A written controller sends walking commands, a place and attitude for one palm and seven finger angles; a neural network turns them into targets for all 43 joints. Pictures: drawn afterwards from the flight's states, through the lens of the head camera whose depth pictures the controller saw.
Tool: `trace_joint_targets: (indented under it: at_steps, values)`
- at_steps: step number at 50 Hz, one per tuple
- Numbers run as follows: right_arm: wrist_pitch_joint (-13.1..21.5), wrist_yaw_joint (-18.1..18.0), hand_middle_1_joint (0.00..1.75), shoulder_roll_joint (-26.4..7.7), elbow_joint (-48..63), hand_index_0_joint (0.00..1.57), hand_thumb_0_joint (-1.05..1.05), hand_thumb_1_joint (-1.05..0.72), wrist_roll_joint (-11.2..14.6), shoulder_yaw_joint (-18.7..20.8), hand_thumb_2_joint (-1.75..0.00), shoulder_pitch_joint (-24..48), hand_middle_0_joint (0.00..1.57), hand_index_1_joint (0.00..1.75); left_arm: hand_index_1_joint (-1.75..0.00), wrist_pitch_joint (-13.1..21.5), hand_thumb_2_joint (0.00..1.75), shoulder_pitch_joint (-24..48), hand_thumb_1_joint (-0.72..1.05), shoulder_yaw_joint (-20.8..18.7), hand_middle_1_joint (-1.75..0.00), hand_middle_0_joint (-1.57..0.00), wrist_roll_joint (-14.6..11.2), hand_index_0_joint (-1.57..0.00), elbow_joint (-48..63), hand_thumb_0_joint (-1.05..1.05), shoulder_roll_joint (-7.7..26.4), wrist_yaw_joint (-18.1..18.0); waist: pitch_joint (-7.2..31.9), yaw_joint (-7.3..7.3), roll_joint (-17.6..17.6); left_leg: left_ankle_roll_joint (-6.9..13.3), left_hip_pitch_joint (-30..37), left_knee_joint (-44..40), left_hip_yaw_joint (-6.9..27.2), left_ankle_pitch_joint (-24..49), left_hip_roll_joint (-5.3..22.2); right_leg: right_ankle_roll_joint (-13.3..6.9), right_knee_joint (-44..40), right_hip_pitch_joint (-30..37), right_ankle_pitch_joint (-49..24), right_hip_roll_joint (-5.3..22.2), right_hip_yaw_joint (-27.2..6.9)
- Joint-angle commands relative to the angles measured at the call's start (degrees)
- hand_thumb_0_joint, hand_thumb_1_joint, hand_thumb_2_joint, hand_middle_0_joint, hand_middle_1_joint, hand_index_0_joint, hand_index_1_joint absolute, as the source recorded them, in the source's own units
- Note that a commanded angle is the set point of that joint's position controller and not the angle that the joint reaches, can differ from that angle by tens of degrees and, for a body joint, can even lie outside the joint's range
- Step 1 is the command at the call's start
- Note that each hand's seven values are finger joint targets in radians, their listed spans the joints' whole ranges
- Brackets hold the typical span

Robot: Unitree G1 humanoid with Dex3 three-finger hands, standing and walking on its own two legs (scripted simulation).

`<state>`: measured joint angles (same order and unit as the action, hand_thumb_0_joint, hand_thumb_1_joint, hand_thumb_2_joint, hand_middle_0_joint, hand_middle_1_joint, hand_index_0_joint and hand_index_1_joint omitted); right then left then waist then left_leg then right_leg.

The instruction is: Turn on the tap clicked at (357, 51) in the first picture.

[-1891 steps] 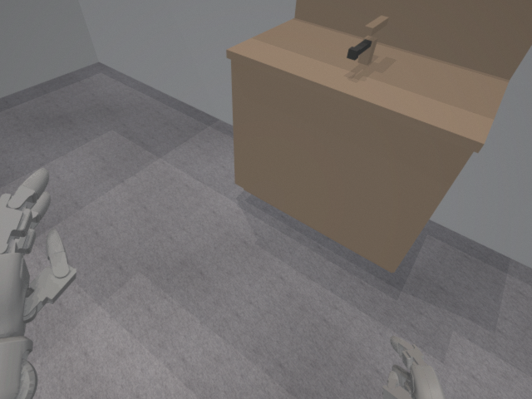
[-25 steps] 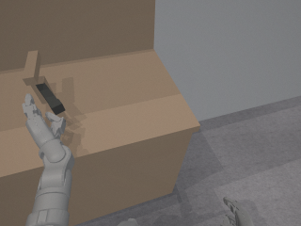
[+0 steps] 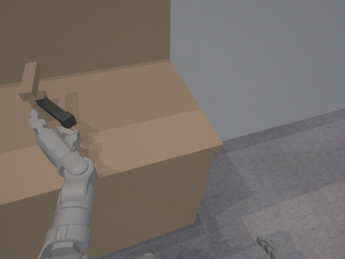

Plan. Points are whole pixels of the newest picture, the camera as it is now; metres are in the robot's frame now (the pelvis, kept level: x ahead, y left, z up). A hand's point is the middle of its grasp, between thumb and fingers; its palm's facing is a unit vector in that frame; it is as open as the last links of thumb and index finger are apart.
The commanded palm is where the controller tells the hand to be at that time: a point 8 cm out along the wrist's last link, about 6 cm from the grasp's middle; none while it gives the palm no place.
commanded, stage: push the lever round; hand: left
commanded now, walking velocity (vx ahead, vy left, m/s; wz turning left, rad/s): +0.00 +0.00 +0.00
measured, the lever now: (67, 120) +0.41 +0.28 +0.11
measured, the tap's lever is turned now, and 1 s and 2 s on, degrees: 34 59 73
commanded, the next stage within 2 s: lift the hand up off the lever in 1.26 s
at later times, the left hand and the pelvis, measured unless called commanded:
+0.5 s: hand (88, 126) +0.40 +0.23 +0.10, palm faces +0.83 -0.56 -0.05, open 7.5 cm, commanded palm +0.35 +0.23 +0.10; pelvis +0.00 -0.01 +0.00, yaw +1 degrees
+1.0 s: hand (98, 116) +0.43 +0.21 +0.10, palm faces +0.85 -0.52 -0.08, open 7.6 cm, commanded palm +0.38 +0.22 +0.10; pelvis +0.00 -0.02 -0.01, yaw +1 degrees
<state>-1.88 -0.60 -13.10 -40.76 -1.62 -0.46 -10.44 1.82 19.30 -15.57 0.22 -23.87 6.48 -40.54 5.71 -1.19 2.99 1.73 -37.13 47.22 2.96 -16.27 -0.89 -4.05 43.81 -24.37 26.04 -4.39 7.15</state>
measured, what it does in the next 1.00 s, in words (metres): stands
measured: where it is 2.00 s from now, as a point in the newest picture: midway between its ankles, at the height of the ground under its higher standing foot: outside the picture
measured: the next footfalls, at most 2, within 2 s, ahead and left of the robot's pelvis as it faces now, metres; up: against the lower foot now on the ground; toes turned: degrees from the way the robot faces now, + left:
none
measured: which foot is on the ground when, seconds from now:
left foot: down 0.00-1.00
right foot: down 0.00-1.00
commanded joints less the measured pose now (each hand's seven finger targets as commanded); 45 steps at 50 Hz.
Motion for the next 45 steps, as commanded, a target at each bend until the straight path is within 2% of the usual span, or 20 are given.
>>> trace_joint_targets:
  at_steps: [1,4,8,9,11,14,18,19,21,24,28,29,31,34,35,38,39,40,44,45]
  values:
    - [2.64,-0.3,0.3,-7.4,7.74,0.2,0.0,-0.9,0.08,2.76,-0.9,5.51,0.2,0.3,-0.15,3.71,0.9,25.1,0.9,2.64,-0.15,-0.15,2.19,-0.15,12.44,0.0,6.32,-0.82,15.18,-1.53,0.13,0.06,18.31,-5.03,3.03,5.54,0.74,1.72,-8.45,-5.94,-13.1,2.74,-4.99]
    - [2.39,-0.23,0.3,-7.59,6.96,0.2,0.0,-0.9,-0.27,3.02,-0.9,4.99,0.2,0.3,-0.15,3.34,0.9,23.09,0.9,-1.02,-0.15,-0.15,2.48,-0.15,10.58,0.0,9.33,-2.07,16.19,-0.68,0.26,-0.02,17.65,-4.67,2.68,6.81,0.58,1.75,-8.61,-4.69,-14.31,2.75,-5.2]
    - [2.24,0.12,0.3,-7.09,7.4,0.2,0.0,-0.9,-0.19,2.93,-0.9,5.42,0.2,0.3,-0.15,2.87,0.9,26.16,0.9,1.13,-0.15,-0.15,2.49,-0.15,9.87,0.0,6.79,-2.69,15.8,-1.35,0.01,0.11,16.99,-4.09,2.01,7.5,0.55,2.01,-8.71,-4.64,-15.59,3.12,-5.33]
    - [2.0,0.01,0.3,-7.37,6.41,0.2,0.0,-0.9,-0.35,3.06,-0.9,5.07,0.2,0.3,-0.15,2.75,0.9,26.64,0.9,-1.07,-0.15,-0.15,2.88,-0.15,8.82,0.0,8.92,-3.16,15.36,-1.33,0.5,0.0,16.99,-4.34,2.59,6.98,0.61,1.79,-8.8,-5.04,-14.59,3.02,-5.21]
    - [2.26,0.44,0.3,-6.92,6.76,0.2,0.0,-0.9,-0.23,2.89,-0.9,5.41,0.2,0.3,-0.15,2.94,0.9,29.76,0.9,2.18,-0.15,-0.15,2.98,-0.15,8.63,0.0,5.47,-3.47,15.05,-1.95,0.32,-0.04,17.38,-4.46,2.79,6.45,0.66,1.78,-8.49,-6.13,-13.81,3.08,-4.84]
    - [2.3,0.57,0.3,-7.17,5.71,0.2,0.0,-0.9,-0.73,3.28,-0.9,4.76,0.2,0.3,-0.15,3.17,0.9,30.07,0.9,-0.71,-0.15,-0.15,3.49,-0.15,6.44,0.0,7.53,-4.78,15.3,-1.67,-0.39,-0.06,17.06,-4.16,2.87,6.78,0.71,1.78,-8.48,-6.27,-13.9,2.95,-4.72]
    - [2.52,1.27,0.3,-6.69,6.11,0.2,0.0,-0.9,-0.95,3.24,-0.9,4.63,0.2,0.3,-0.15,3.41,0.9,32.29,0.9,0.89,-0.15,-0.15,3.71,-0.15,5.92,0.0,5.15,-5.82,17.85,-1.77,-0.53,-0.08,17.15,-3.26,2.36,8.48,0.62,1.98,-7.71,-5.73,-15.74,3.24,-4.6]
    - [2.2,1.27,0.3,-6.99,5.38,0.2,0.0,-0.9,-1.03,3.55,-0.9,4.15,0.2,0.3,-0.15,3.24,0.9,31.31,0.9,-1.32,-0.15,-0.15,4.12,-0.15,4.6,0.0,7.18,-6.26,17.47,-1.45,-0.29,-0.24,16.96,-3.45,2.8,8.61,0.72,1.76,-7.64,-5.84,-15.28,3.07,-4.51]
    - [2.27,1.79,0.3,-6.61,6.1,0.2,0.0,-0.9,-1.03,3.42,-0.9,4.43,0.2,0.3,-0.15,3.19,0.9,32.85,0.9,1.26,-0.15,-0.15,4.21,-0.15,5.18,0.0,4.24,-6.56,17.96,-1.92,0.11,-0.1,17.74,-3.09,2.5,9.49,0.7,1.83,-7.5,-6.2,-15.92,3.2,-4.27]
    - [2.09,1.9,0.3,-6.95,5.06,0.2,0.0,-0.9,-1.33,3.64,-0.9,4.22,0.2,0.3,-0.15,2.63,0.9,33.85,0.9,-0.74,-0.15,-0.15,4.63,-0.15,2.65,0.0,5.89,-7.53,16.91,-1.96,-0.29,-0.23,16.46,-3.26,2.98,7.99,0.76,1.81,-7.56,-7.16,-14.3,3.09,-4.13]
    - [2.37,2.37,0.3,-6.55,5.0,0.2,0.0,-0.9,-1.38,3.51,-0.9,4.14,0.2,0.3,-0.15,2.53,0.9,38.06,0.9,1.17,-0.15,-0.15,4.84,-0.15,1.4,0.0,3.56,-8.35,17.19,-2.69,-0.49,-0.03,16.27,-2.83,2.61,7.71,0.67,1.96,-7.61,-7.66,-14.26,3.32,-4.19]
    - [2.31,2.38,0.3,-6.84,4.3,0.2,0.0,-0.9,-1.59,3.81,-0.9,3.52,0.2,0.3,-0.15,2.58,0.9,38.25,0.9,-1.04,-0.15,-0.15,5.2,-0.15,0.78,0.0,5.42,-8.93,17.62,-2.37,-0.4,-0.21,16.64,-3.01,3.18,7.64,0.7,1.8,-7.36,-8.04,-13.63,3.12,-3.86]
    - [2.48,2.97,0.3,-6.47,4.61,0.2,0.0,-0.9,-1.64,3.7,-0.9,3.49,0.2,0.3,-0.15,2.71,0.9,39.32,0.9,1.16,-0.15,-0.15,5.3,-0.15,1.14,0.0,2.84,-9.27,19.21,-2.63,0.74,-0.33,18.0,-2.57,3.23,9.02,0.8,1.75,-6.81,-8.53,-14.24,3.16,-3.63]
    - [2.11,3.04,0.3,-6.84,3.93,0.2,0.0,-0.9,-2.04,4.02,-0.9,2.58,0.2,0.3,-0.15,2.35,0.9,37.02,0.9,-2.17,-0.15,-0.15,5.9,-0.15,-1.64,0.0,5.92,-9.91,19.34,-2.04,-0.59,-0.31,16.27,-2.34,3.09,9.29,0.72,1.78,-6.68,-7.78,-14.79,2.99,-3.67]
    - [2.01,3.17,0.3,-6.55,4.51,0.2,0.0,-0.9,-1.82,3.76,-0.9,2.93,0.2,0.3,-0.15,2.43,0.9,39.55,0.9,0.05,-0.15,-0.15,5.96,-0.15,-1.06,0.0,3.97,-9.63,18.82,-2.8,-0.13,-0.15,16.24,-2.25,2.73,9.47,0.64,1.89,-6.69,-7.92,-15.34,3.34,-3.86]
    - [2.22,3.16,0.3,-6.57,4.11,0.2,0.0,-0.9,-1.97,3.73,-0.9,2.3,0.2,0.3,-0.15,2.58,0.9,41.4,0.9,-0.54,-0.15,-0.15,6.01,-0.15,-3.01,0.0,4.47,-9.82,18.22,-3.12,-2.26,0.31,14.92,-1.96,2.29,8.05,0.53,2.28,-7.27,-7.93,-15.11,3.38,-4.18]
    - [1.91,2.92,0.3,-6.93,3.66,0.2,0.0,-0.9,-2.04,4.06,-0.9,2.05,0.2,0.3,-0.15,2.53,0.9,40.14,0.9,-3.89,-0.15,-0.15,6.27,-0.15,-4.34,0.0,7.8,-10.11,17.72,-2.6,-1.94,0.2,14.14,-2.31,2.55,7.26,0.56,2.13,-7.44,-7.84,-14.05,3.25,-4.26]
    - [1.84,3.01,0.3,-6.69,4.22,0.2,0.0,-0.9,-1.91,3.78,-0.9,2.34,0.2,0.3,-0.15,2.69,0.9,41.86,0.9,-2.01,-0.15,-0.15,6.09,-0.15,-3.5,0.0,6.11,-9.89,18.59,-3.11,-0.87,0.31,14.49,-2.21,2.15,7.5,0.42,2.3,-7.29,-7.8,-14.57,3.51,-4.47]
    - [1.87,2.88,0.3,-6.95,3.11,0.2,0.0,-0.9,-2.27,4.08,-0.9,1.01,0.2,0.3,-0.15,3.08,0.9,43.2,0.9,-4.11,-0.15,-0.15,6.8,-0.15,-6.48,0.0,8.36,-10.09,18.34,-3.18,-0.8,0.36,14.02,-1.84,2.27,7.11,0.47,2.34,-7.26,-8.54,-14.46,3.41,-4.56]
    - [1.84,3.04,0.3,-6.67,3.76,0.2,0.0,-0.9,-2.12,3.79,-0.9,1.07,0.2,0.3,-0.15,3.19,0.9,43.87,0.9,-2.72,-0.15,-0.15,6.68,-0.15,-6.17,0.0,6.98,-9.93,18.73,-3.44,-0.01,0.44,13.99,-1.94,2.11,7.15,0.29,2.38,-7.16,-8.31,-14.48,3.55,-4.6]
